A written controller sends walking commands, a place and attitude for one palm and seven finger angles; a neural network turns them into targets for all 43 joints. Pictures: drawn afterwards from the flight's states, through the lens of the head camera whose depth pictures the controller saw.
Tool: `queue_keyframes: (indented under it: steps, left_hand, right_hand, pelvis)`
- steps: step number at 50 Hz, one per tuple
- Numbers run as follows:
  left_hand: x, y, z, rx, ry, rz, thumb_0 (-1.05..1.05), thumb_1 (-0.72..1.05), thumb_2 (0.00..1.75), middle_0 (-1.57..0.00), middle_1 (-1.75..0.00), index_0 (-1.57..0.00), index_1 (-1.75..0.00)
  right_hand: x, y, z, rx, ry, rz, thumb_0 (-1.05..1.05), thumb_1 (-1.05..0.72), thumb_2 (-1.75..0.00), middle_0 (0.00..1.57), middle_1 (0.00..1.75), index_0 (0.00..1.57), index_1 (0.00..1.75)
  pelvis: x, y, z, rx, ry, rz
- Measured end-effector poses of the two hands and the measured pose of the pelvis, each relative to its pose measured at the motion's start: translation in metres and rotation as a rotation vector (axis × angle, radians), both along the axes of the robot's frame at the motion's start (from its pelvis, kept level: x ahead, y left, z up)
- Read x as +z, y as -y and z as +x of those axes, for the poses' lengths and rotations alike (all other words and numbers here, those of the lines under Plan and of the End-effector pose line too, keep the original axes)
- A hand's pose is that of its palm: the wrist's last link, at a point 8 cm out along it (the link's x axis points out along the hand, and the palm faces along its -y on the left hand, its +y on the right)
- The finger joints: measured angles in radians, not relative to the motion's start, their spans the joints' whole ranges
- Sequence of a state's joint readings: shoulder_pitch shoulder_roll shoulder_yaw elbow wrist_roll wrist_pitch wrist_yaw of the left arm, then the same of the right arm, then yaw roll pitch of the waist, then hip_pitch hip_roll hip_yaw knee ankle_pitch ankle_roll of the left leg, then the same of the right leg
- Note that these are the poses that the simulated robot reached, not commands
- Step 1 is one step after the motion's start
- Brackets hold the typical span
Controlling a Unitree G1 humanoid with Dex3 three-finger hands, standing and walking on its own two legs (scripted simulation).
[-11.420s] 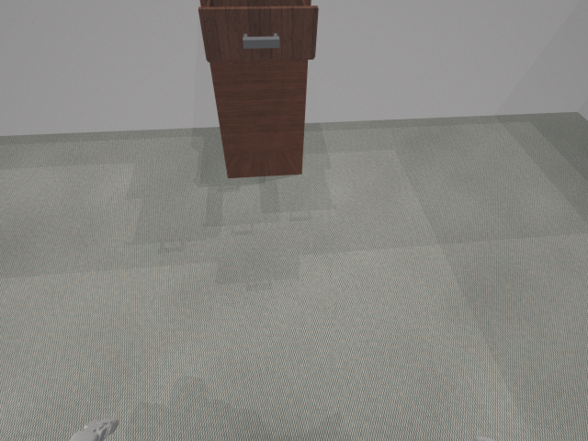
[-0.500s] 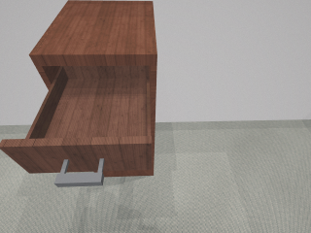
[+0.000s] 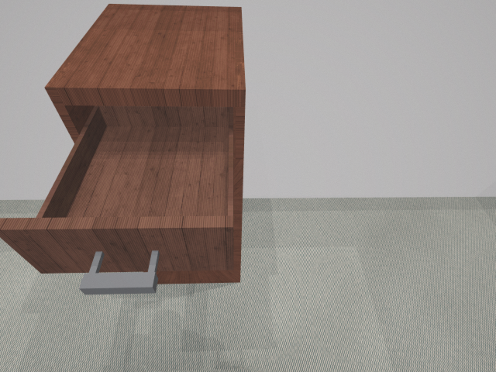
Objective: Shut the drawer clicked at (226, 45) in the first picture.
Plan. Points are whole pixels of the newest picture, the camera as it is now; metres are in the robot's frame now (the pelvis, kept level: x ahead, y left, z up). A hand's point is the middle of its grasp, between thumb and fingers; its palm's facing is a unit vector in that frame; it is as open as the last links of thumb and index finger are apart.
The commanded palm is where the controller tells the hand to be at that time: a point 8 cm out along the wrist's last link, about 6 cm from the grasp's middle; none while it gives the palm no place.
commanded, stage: raise the hand and make a fist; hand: left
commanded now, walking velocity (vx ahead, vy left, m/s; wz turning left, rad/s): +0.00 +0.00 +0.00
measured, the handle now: (123, 270) +0.25 +0.21 +0.04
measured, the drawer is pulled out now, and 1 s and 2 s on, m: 0.29 0.29 0.29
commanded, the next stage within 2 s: bring the fist close to the handle in 1.92 s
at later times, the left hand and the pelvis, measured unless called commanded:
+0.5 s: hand out of the picture +0.07 +0.15 +0.00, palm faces +0.25 -0.96 -0.11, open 5.7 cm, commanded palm +0.06 +0.20 +0.00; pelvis -0.05 -0.06 -0.07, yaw +5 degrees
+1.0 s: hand out of the picture +0.10 +0.16 +0.05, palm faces +0.15 -0.98 -0.10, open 3.3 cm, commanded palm +0.05 +0.21 +0.07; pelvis -0.04 -0.05 -0.04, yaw +4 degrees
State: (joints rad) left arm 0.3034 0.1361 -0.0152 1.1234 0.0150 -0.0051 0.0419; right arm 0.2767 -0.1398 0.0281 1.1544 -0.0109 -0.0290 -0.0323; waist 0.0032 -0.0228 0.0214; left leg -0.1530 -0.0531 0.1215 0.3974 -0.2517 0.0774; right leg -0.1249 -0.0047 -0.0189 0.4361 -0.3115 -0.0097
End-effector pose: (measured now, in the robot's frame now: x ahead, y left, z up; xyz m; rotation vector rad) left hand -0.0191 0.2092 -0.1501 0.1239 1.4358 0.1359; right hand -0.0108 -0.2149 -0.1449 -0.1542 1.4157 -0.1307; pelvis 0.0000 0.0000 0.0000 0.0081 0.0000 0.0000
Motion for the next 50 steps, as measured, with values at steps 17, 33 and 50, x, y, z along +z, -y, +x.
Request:
queue_keyframes:
  steps: [17, 33, 50]
  left_hand:
    - [0.128, 0.027, 0.136, 0.064, 1.218, -0.065, 0.01, 0.93, 0.9, -0.35, -0.47, -0.31, -0.47]
    - [0.171, 0.03, 0.097, -0.12, 1.48, -0.005, 0.01, 0.9, 0.9, -0.67, -0.81, -0.67, -0.81]
    - [0.21, -0.005, 0.094, -0.073, 1.374, 0.06, 0.01, 0.9, 0.9, -1.0, -1.18, -1.01, -1.18]
  right_hand:
    - [0.047, 0.064, 0.142, 0.135, 0.797, -0.062, 0.02, -0.91, -0.9, 0.2, 0.3, 0.2, 0.3]
    - [0.025, 0.035, 0.18, 0.283, 0.916, 0.081, 0.01, -0.9, -0.9, 0.2, 0.3, 0.2, 0.3]
    - [0.031, 0.073, 0.137, 0.138, 0.766, -0.05, 0.02, -0.9, -0.9, 0.2, 0.3, 0.2, 0.3]
  pelvis:
    - [-0.034, 0.034, -0.033, 0.04, -0.119, 0.015]
    - [-0.067, 0.071, -0.064, 0.117, -0.125, -0.028]
    - [-0.037, 0.049, -0.037, 0.078, -0.092, -0.017]
